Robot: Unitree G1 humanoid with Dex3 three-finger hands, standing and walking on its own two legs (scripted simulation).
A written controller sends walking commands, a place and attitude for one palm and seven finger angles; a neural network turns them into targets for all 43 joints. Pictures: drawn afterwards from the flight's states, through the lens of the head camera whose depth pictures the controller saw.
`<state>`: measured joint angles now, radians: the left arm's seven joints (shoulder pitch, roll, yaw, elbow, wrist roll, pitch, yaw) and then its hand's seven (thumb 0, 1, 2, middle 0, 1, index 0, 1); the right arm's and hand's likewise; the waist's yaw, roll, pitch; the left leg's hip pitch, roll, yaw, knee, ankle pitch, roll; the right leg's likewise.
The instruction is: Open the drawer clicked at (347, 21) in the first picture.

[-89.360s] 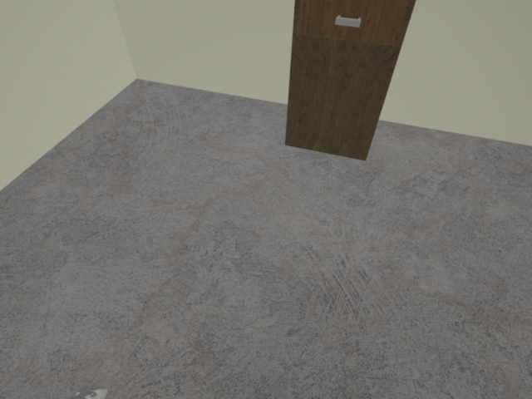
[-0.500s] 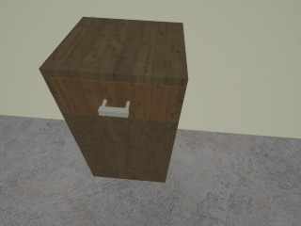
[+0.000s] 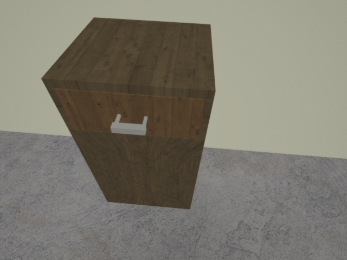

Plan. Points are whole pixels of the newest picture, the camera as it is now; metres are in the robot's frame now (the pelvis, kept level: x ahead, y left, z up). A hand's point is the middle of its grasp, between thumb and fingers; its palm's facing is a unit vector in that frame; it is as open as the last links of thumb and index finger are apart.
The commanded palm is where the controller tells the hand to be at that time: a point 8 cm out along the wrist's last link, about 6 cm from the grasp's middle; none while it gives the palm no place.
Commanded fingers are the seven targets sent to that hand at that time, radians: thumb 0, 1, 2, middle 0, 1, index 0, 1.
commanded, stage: raise the hand with hooked fingers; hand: left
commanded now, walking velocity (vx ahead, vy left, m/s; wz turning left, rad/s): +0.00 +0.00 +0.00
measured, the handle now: (130, 123) +0.50 +0.17 -0.01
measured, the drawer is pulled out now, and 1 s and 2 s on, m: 0.00 0.00 0.00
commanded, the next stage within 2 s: move the hooked fingers above the handle in 1.88 s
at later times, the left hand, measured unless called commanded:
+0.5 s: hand out of the picture +0.13 +0.18 -0.06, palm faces -0.02 -0.09 -1.00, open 9.1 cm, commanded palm +0.15 +0.20 +0.01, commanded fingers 0.00 0.27 0.63 -0.25 -0.70 -0.25 -0.70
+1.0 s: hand (77, 207) +0.22 +0.22 +0.02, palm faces +0.07 -0.09 -0.99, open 12.1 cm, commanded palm +0.20 +0.22 +0.09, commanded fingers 0.00 -0.31 0.38 -0.29 -1.08 -0.29 -1.08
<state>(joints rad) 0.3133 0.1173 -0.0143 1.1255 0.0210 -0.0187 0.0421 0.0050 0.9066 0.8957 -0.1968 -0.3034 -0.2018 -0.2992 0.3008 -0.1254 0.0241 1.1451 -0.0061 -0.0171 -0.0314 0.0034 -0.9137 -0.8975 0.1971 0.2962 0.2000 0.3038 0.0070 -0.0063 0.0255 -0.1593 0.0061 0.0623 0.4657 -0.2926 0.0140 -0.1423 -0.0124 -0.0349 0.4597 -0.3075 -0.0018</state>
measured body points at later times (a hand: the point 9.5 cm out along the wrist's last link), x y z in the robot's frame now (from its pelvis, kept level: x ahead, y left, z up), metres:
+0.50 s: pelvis -0.04 -0.04 -0.04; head -0.02 -0.06 +0.41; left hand +0.13 +0.19 +0.00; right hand +0.23 -0.25 -0.10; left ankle -0.03 +0.11 -0.74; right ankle -0.04 -0.12 -0.74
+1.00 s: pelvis -0.03 -0.01 -0.02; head +0.00 -0.04 +0.43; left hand +0.21 +0.23 +0.08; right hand +0.14 -0.26 -0.14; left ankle -0.03 +0.11 -0.74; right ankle -0.04 -0.12 -0.74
